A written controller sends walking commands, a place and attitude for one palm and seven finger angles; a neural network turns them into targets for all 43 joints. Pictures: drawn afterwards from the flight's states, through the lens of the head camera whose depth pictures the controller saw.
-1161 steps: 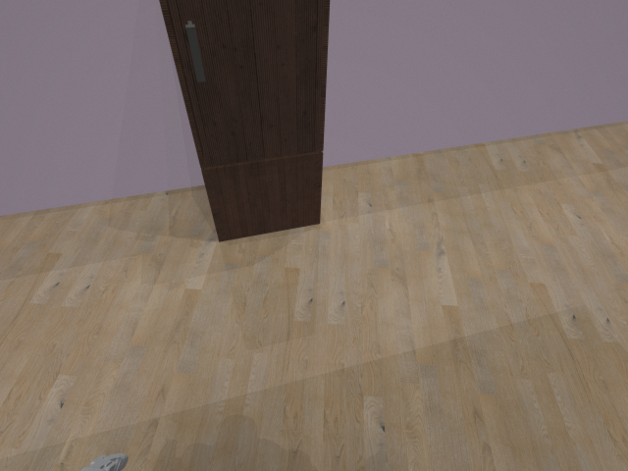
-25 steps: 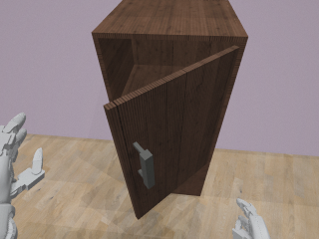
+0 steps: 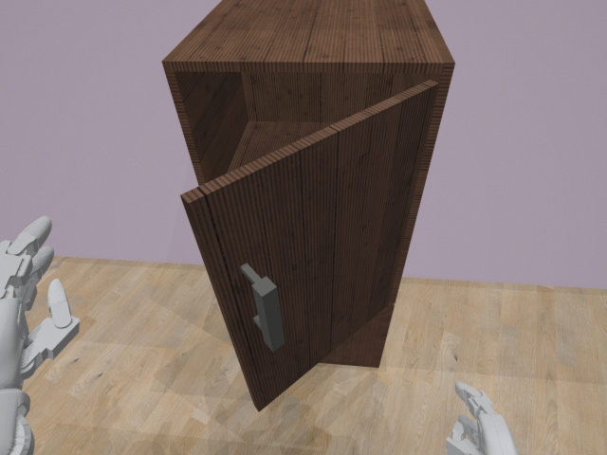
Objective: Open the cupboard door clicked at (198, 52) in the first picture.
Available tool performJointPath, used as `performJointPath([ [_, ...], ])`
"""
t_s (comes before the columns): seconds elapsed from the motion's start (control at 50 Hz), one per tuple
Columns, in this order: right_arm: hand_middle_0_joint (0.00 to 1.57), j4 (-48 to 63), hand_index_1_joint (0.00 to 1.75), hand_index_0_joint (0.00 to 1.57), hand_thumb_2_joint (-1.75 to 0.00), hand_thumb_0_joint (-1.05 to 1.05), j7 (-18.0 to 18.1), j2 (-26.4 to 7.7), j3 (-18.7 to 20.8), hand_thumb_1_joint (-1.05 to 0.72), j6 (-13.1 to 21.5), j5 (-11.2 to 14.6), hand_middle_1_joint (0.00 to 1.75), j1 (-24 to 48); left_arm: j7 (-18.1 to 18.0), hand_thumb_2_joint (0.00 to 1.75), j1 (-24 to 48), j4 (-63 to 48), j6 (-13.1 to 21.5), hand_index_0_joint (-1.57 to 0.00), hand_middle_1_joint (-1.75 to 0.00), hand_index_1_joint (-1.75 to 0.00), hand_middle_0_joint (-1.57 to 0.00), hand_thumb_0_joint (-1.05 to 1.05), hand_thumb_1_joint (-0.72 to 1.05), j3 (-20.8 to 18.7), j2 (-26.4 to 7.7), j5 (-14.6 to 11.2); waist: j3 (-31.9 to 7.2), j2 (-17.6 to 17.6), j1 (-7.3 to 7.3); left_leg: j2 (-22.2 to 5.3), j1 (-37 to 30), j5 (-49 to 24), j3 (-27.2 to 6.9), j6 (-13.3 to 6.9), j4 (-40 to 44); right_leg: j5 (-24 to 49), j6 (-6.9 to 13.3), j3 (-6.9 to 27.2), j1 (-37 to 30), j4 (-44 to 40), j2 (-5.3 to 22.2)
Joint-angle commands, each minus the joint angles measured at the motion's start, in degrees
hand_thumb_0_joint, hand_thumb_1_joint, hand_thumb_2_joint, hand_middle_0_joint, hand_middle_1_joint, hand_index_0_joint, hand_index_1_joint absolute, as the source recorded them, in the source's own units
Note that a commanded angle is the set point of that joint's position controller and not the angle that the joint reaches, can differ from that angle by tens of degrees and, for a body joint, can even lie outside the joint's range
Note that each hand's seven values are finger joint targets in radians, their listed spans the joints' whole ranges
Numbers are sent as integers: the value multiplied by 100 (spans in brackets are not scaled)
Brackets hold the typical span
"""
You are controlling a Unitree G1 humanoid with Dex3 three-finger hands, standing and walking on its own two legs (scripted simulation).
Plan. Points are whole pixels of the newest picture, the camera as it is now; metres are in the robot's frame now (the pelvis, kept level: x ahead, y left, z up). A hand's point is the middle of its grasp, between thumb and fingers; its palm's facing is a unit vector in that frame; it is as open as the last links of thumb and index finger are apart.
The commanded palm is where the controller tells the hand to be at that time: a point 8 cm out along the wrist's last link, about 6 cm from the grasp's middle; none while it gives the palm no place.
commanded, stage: step back with the hand held close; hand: left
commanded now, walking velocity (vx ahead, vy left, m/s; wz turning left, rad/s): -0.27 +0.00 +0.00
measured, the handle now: (261, 307) +0.30 +0.10 +0.04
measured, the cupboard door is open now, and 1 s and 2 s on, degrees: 45 45 45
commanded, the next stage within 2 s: stop stepping back and stand still in 0.96 s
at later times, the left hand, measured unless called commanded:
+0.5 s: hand (8, 374) +0.14 +0.30 +0.15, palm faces +0.37 -0.78 -0.50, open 7.4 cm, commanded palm +0.08 +0.34 +0.17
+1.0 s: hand out of the picture +0.03 +0.32 +0.16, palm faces +0.45 -0.78 -0.44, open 7.4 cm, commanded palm -0.04 +0.34 +0.17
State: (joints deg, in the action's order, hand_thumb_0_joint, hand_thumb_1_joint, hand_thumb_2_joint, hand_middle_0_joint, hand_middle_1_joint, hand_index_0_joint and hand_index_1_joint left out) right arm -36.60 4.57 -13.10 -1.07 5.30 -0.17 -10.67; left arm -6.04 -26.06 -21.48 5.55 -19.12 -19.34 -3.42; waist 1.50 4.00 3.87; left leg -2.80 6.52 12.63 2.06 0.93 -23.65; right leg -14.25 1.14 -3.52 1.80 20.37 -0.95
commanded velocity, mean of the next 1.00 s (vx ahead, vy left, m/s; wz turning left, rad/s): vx -0.31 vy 0.00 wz -0.02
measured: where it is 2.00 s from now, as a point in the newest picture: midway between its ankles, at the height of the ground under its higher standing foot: outside the picture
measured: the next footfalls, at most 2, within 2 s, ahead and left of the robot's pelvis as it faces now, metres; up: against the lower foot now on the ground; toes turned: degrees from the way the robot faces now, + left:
left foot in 0.82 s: -0.04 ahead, +0.14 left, +0.00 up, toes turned +3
right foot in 1.20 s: -0.25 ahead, -0.07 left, +0.00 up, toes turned -4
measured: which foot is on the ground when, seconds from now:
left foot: down 0.00-0.68, up 0.70-0.80, down 0.82-1.00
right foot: down 0.00-0.82, up 0.84-1.00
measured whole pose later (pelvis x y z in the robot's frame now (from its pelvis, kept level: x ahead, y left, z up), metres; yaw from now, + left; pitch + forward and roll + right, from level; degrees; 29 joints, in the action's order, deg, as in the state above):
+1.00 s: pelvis -0.17 +0.04 -0.01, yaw +1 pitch +0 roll -4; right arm -35.1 2.3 -8.5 -0.3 7.8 -1.1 -10.4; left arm -9.7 -29.8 -33.3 11.1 -26.5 -24.9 -2.5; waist 4.1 -0.9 0.6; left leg -2.7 22.5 7.1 1.5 -2.7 -29.2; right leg -26.7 -1.6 0.6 25.9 58.8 -4.0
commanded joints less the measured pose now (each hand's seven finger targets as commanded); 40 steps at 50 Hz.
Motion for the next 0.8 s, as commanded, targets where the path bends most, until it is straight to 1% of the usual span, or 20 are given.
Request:
performJointPath([
  [0.0, 20, 1028, 30, 20, -90, 0, 50, -616, 260, -90, 45, 25, 30, 796, -67, 90, 250, -999, 473, -20, -30, -30, -20, 0, 90, -805, -1223, 42, 0, -657, -272, 81, -36, -822, -85, -297, -243, 1745, -127, 600, 1208, -657, 625],
  [0.04, 20, 1098, 30, 20, -90, 0, 42, -643, 291, -90, -38, 30, 30, 727, -57, 90, -54, -1090, 478, -20, -30, -30, -20, 0, 90, -737, -1131, 37, -367, -384, -292, 28, -64, -1105, -62, -279, -237, 1875, -144, 504, 1080, -437, 639],
  [0.06, 20, 1129, 30, 20, -90, 0, 58, -685, 323, -90, -69, 33, 30, 733, -71, 90, -132, -1242, 495, -20, -30, -30, -20, 0, 90, -716, -1126, 39, -543, -73, -286, -17, -67, -1367, -64, -274, -197, 2051, -146, 431, 917, -284, 642],
  [0.14, 20, 1326, 30, 20, -90, 0, 70, -661, 377, -90, -193, 65, 30, 690, -133, 90, -439, -1731, 501, -20, -30, -30, -20, 0, 90, -1017, -1414, 30, -1151, -328, -284, -135, -133, -2109, -56, -251, -269, 2618, -190, 387, 714, 122, 551],
  [0.24, 20, 1448, 30, 20, -90, 0, 113, -621, 400, -90, -253, 87, 30, 687, -244, 90, -577, -1993, 542, -20, -30, -30, -20, 0, 90, -1260, -1608, 14, -1131, -332, -282, -200, 241, -1968, -148, -235, -239, 2380, -181, 431, 747, 335, 505],
  [0.28, 20, 1471, 30, 20, -90, 0, 127, -633, 405, -90, -240, 83, 30, 684, -275, 90, -640, -2059, 570, -20, -30, -30, -20, 0, 90, -1296, -1614, 16, -1110, -71, -269, -249, 413, -1879, -257, -242, -140, 2116, -174, 413, 712, 461, 456],
  [0.36, 20, 1500, 30, 20, -90, 0, 108, -721, 425, -90, -165, 71, 30, 665, -300, 90, -689, -2108, 657, -20, -30, -30, -20, 0, 90, -1283, -1521, 48, -892, 316, -272, -395, 1083, -854, -493, -328, 245, 1213, -186, 372, 621, 646, 285],
  [0.42, 20, 1505, 30, 20, -90, 0, 75, -755, 420, -90, -63, 72, 30, 579, -320, 90, -687, -2059, 747, -20, -30, -30, -20, 0, 90, -1262, -1414, 103, -674, 389, -303, -543, 1892, 591, -664, -431, 596, 641, -194, 369, 395, 956, 183],
  [0.46, 20, 1525, 30, 20, -90, 0, 73, -796, 422, -90, 6, 57, 30, 605, -322, 90, -607, -2038, 804, -20, -30, -30, -20, 0, 90, -1294, -1386, 167, -506, 652, -300, -679, 2634, 1623, -896, -548, 970, 376, -218, 327, 41, 1275, 71],
  [0.52, 20, 1515, 30, 20, -90, 0, 57, -806, 432, -90, 108, 55, 30, 562, -319, 90, -378, -2033, 865, -20, -30, -30, -20, 0, 90, -1289, -1309, 264, -359, 737, -295, -914, 3440, 2595, -1059, -685, 1214, 86, -249, 235, -339, 1810, -68],
  [0.56, 20, 1508, 30, 20, -90, 0, 45, -782, 452, -90, 172, 47, 30, 518, -320, 90, -355, -2012, 913, -20, -30, -30, -20, 0, 90, -1400, -1426, 276, -375, 550, -298, -788, 3386, 2528, -1047, -668, 996, 27, -197, 364, -207, 1616, -63],
  [0.6, 20, 1470, 30, 20, -90, 0, 12, -723, 452, -90, 233, 48, 30, 432, -305, 90, -363, -2117, 932, -20, -30, -30, -20, 0, 90, -1321, -1387, 248, -432, 54, -354, -444, 2739, 2283, -739, -490, 445, -431, -78, 669, 530, 986, 122],
  [0.62, 20, 1441, 30, 20, -90, 0, 10, -706, 470, -90, 235, 29, 30, 421, -301, 90, -337, -2136, 948, -20, -30, -30, -20, 0, 90, -1304, -1411, 232, -356, -243, -379, -214, 2402, 2232, -557, -389, -45, -1190, 40, 1049, 1169, 419, 326],
  [0.64, 20, 1340, 30, 20, -90, 0, 7, -659, 486, -90, 227, 33, 30, 312, -327, 90, -329, -2174, 970, -20, -30, -30, -20, 0, 90, -1287, -1466, 209, -362, -802, -401, 110, 1582, 1787, -300, -192, -1084, -2009, 272, 1563, 2228, -321, 768],
  [0.66, 20, 1174, 30, 20, -90, 0, -6, -663, 515, -90, 202, 24, 30, 204, -366, 90, -247, -2256, 966, -20, -30, -30, -20, 0, 90, -1222, -1481, 167, -420, -1164, -427, 357, 675, 1239, -135, -25, -2302, -2424, 617, 2084, 3296, -874, 1344],
  [0.68, 20, 1053, 30, 20, -90, 0, -31, -567, 453, -90, 175, -2, 30, 226, -397, 90, -79, -2286, 942, -20, -30, -30, -20, 0, 90, -1037, -1374, 183, -420, -1405, -450, 355, 352, 1043, -190, -28, -2989, -2125, 739, 2109, 3640, -959, 1702],
  [0.72, 20, 1021, 30, 20, -90, 0, -20, -497, 369, -90, 167, -42, 30, 343, -436, 90, 82, -2139, 876, -20, -30, -30, -20, 0, 90, -1086, -1443, 220, -444, -1518, -452, 227, 606, 1015, -193, -104, -2721, -880, 594, 1594, 3202, -578, 1586],
  [0.74, 20, 1015, 30, 20, -90, 0, 7, -475, 328, -90, 158, -34, 30, 367, -447, 90, 190, -2059, 834, -20, -30, -30, -20, 0, 90, -1140, -1488, 208, -300, -1351, -458, 213, 624, 984, -157, -98, -1985, -575, 419, 1319, 3045, -368, 1347],
  [0.76, 20, 1001, 30, 20, -90, 0, 53, -526, 313, -90, 156, -1, 30, 480, -443, 90, 354, -2122, 817, -20, -30, -30, -20, 0, 90, -1050, -1494, 196, -23, -795, -534, 193, 603, 758, -183, -103, -914, -626, 223, 1099, 3044, 18, 1102],
  [0.78, 20, 1039, 30, 20, -90, 0, 107, -686, 327, -90, 201, -12, 30, 489, -452, 90, 363, -2194, 866, -20, -30, -30, -20, 0, 90, -1162, -1535, 171, 151, 215, -470, -282, 1202, 1064, -918, -296, 330, -661, -25, 808, 2718, 908, 546],
])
